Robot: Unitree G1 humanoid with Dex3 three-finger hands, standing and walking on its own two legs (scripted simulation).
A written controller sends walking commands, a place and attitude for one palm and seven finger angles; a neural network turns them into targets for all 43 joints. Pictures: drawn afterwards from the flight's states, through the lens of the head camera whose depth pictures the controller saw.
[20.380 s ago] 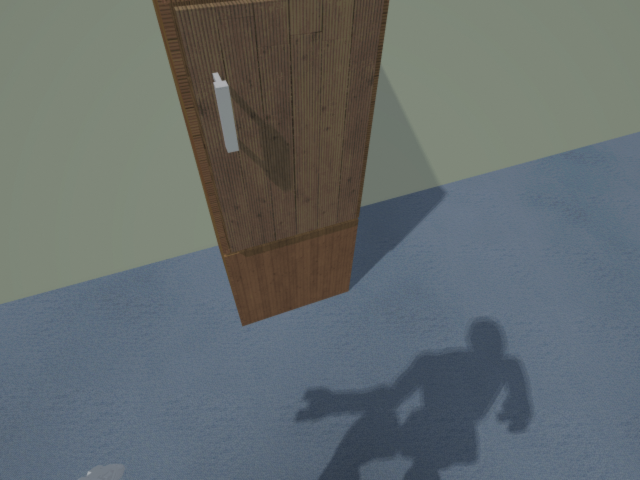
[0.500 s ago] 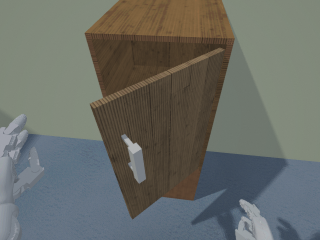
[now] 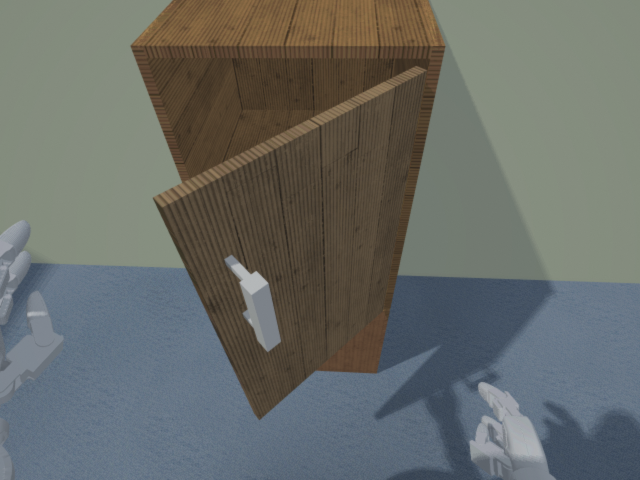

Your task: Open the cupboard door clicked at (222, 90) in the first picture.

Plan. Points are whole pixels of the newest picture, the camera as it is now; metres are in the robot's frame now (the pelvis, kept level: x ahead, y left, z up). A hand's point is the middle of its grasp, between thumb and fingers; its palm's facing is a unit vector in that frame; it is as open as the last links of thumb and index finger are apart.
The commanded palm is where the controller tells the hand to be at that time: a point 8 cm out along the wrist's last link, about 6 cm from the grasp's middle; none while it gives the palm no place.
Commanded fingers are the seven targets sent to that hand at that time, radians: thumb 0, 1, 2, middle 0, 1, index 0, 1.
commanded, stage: step back with the hand held close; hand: left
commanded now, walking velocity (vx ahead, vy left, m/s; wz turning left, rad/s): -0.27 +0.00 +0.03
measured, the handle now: (252, 304) +0.30 +0.12 +0.08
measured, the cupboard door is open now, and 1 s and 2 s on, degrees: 45 45 45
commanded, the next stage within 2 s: stop stepping back and stand still in 0.86 s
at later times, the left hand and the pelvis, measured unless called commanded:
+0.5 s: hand out of the picture +0.10 +0.28 +0.16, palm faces +0.50 -0.72 -0.48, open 7.4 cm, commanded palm +0.04 +0.32 +0.17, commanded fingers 0.00 0.90 0.90 -0.20 -0.30 -0.20 -0.30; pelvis -0.09 +0.01 -0.03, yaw +2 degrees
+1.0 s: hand out of the picture +0.01 +0.25 +0.16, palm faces +0.39 -0.80 -0.46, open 7.4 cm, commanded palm -0.05 +0.29 +0.17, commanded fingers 0.00 0.90 0.90 -0.20 -0.30 -0.20 -0.30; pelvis -0.20 +0.00 -0.01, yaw -2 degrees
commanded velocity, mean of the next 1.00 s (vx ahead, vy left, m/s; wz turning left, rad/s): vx -0.29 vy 0.01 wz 0.02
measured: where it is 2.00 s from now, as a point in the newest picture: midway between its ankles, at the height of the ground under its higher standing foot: outside the picture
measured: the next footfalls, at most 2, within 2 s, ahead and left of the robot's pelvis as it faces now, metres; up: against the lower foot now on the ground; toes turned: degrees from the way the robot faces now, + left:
right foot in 0.90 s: -0.26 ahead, -0.08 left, +0.00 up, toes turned +1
left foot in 1.12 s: -0.15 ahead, +0.10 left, +0.00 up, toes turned +0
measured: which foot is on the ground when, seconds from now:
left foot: down 0.00-0.90, up 0.92-1.00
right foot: down 0.00-0.66, up 0.68-0.88, down 0.90-1.00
